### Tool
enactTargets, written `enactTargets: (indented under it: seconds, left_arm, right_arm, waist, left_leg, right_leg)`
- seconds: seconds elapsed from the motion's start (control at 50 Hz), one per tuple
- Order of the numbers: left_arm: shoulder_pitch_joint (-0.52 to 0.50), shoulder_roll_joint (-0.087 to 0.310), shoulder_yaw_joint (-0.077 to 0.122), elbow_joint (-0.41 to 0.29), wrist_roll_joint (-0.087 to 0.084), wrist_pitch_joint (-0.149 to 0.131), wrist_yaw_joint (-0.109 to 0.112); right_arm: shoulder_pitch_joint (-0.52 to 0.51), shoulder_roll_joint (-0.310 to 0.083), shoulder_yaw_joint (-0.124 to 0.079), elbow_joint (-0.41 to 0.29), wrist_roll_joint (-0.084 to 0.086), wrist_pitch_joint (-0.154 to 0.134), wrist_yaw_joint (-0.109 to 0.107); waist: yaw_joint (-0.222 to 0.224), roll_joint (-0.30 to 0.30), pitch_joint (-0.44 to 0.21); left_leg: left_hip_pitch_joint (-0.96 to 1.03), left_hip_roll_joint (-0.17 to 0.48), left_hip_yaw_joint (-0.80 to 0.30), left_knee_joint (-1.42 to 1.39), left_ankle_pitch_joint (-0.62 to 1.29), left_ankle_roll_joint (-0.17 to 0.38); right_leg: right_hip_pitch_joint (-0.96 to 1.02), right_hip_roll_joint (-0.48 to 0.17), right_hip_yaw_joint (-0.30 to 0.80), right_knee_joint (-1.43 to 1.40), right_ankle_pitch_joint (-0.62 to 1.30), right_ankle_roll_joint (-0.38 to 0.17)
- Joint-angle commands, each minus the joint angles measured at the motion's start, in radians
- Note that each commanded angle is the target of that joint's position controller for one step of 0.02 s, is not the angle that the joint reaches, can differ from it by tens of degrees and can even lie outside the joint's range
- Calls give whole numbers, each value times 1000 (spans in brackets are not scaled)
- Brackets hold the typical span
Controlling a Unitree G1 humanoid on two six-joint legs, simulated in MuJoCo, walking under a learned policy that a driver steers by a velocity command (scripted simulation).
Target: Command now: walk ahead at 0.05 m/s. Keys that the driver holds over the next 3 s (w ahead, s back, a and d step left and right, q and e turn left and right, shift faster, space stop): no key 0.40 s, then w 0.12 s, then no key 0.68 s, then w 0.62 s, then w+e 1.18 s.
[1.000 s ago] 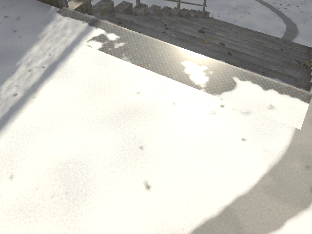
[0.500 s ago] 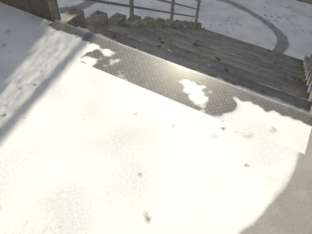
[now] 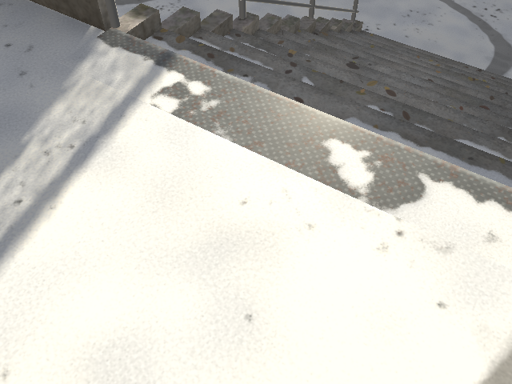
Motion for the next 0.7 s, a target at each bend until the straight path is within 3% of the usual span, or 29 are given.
enactTargets:
  seconds: [0.02,0.06,0.08,0.1,0.14,0.16,0.2,0.26,0.4,0.42,0.44,0.48,0.5,0.52,0.54,0.58,0.6,0.62,0.64,0.66,0.68,0.7]
  left_arm:
    - [-58,141,30,-64,-23,4,18]
    - [-29,106,20,-45,-28,11,21]
    - [-14,101,19,-38,-28,13,21]
    - [19,103,28,-39,-34,20,28]
    - [43,85,25,-22,-21,20,39]
    - [65,74,24,-6,-17,21,42]
    - [89,76,25,17,-9,22,41]
    - [74,80,25,29,-20,19,36]
    - [82,72,21,59,-29,19,32]
    - [101,64,19,74,-30,22,33]
    - [109,69,23,82,-37,24,32]
    - [69,73,26,67,-42,13,27]
    - [23,59,22,45,-48,-4,21]
    - [-8,49,20,28,-51,-22,14]
    - [-33,51,20,17,-45,-35,11]
    - [10,52,24,30,-39,-45,4]
    - [65,48,27,52,-40,-44,1]
    - [110,72,40,73,-34,-35,1]
    - [167,130,58,86,-30,-24,5]
    - [235,192,71,97,-32,-13,6]
    - [292,124,45,107,-17,-15,5]
    - [244,90,29,99,-15,-23,6]
  right_arm:
    - [200,-54,-15,42,-8,32,-6]
    - [191,-60,-17,40,-32,40,0]
    - [180,-79,-16,29,-37,38,-1]
    - [152,-145,-33,42,-24,29,-1]
    - [84,-100,-25,40,-21,-2,1]
    - [58,-94,-25,38,-17,-16,3]
    - [57,-79,-25,38,-9,-35,6]
    - [108,-73,-25,54,-3,-40,8]
    - [152,-66,-18,69,-2,-34,16]
    - [175,-63,-18,80,0,-32,16]
    - [183,-82,-24,83,6,-28,17]
    - [210,-120,-37,77,18,-33,18]
    - [234,-144,-45,78,25,-44,20]
    - [227,-169,-54,75,27,-56,21]
    - [206,-157,-52,68,19,-66,20]
    - [151,-127,-45,50,9,-66,21]
    - [107,-124,-43,39,16,-54,22]
    - [106,-131,-45,37,17,-47,23]
    - [109,-126,-44,29,8,-47,19]
    - [158,-43,-21,33,-6,-49,11]
    - [173,-27,-14,44,-4,-44,10]
    - [166,-45,-23,45,12,-36,13]
  waist:
    - [-67,-115,-114]
    - [-73,-100,-52]
    - [-60,-63,1]
    - [-8,61,49]
    - [20,146,50]
    - [34,147,44]
    - [32,87,25]
    - [5,10,19]
    - [-9,-19,-46]
    - [-12,-10,-68]
    - [-13,13,-48]
    - [-35,70,50]
    - [-50,113,98]
    - [-51,140,139]
    - [-45,125,157]
    - [-3,112,96]
    - [32,98,57]
    - [42,81,10]
    - [44,-15,-35]
    - [52,-198,-96]
    - [71,-248,-149]
    - [33,-169,-107]
  left_leg:
    - [259,-32,70,-181,189,18]
    - [284,-20,64,-252,177,57]
    - [232,30,8,-349,112,87]
    - [33,31,-21,-411,-102,114]
    - [-94,34,-45,-517,-189,104]
    - [-101,31,-45,-524,-151,91]
    - [-58,25,-37,-496,-69,83]
    - [19,3,-8,-447,48,87]
    - [101,-15,25,-382,283,87]
    - [116,-20,29,-391,196,95]
    - [108,-17,14,-404,50,119]
    - [119,73,-128,-490,-225,201]
    - [164,164,-253,-559,-279,251]
    - [201,247,-356,-588,-246,293]
    - [222,274,-370,-559,-20,303]
    - [271,237,-243,-449,435,257]
    - [217,176,-152,-405,507,204]
    - [167,108,-86,-351,556,155]
    - [114,18,9,-218,545,101]
    - [-8,-89,104,-21,298,28]
    - [-37,-89,53,170,-130,-5]
    - [-70,-53,-4,299,-206,-11]
  right_leg:
    - [-108,-234,232,-205,-397,-106]
    - [-185,-201,221,-211,-584,-22]
    - [-187,-172,197,-163,-577,17]
    - [-65,-100,102,-108,-466,40]
    - [114,-86,75,2,-277,53]
    - [152,-86,67,25,-224,50]
    - [157,-94,71,29,-182,41]
    - [117,-104,84,16,-173,28]
    - [174,-110,85,69,42,24]
    - [181,-94,67,83,-48,21]
    - [153,-66,39,117,-218,17]
    - [-18,-43,18,196,-437,9]
    - [-122,-44,-1,267,-395,6]
    - [-199,-68,3,312,-345,-5]
    - [-234,-91,22,338,-328,-8]
    - [-163,-102,11,258,-329,-9]
    - [-3,-85,-9,129,-216,-11]
    - [148,-70,7,93,-55,-6]
    - [259,-131,96,77,195,-23]
    - [382,-274,276,40,420,-129]
    - [403,-431,472,-38,616,-224]
    - [359,-447,445,-31,623,-223]
Next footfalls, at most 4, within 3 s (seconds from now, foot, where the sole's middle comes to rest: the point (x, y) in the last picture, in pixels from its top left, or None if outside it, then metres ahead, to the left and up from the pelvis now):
0.06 left None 0.07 0.14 -0.77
0.92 left None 0.19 0.15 -0.77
1.54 left None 0.30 0.18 -0.77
2.08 right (285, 316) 0.66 -0.05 -0.77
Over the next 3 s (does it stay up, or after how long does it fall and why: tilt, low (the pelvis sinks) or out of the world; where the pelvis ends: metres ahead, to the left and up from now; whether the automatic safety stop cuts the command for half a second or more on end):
stays up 0.97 -0.05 0.00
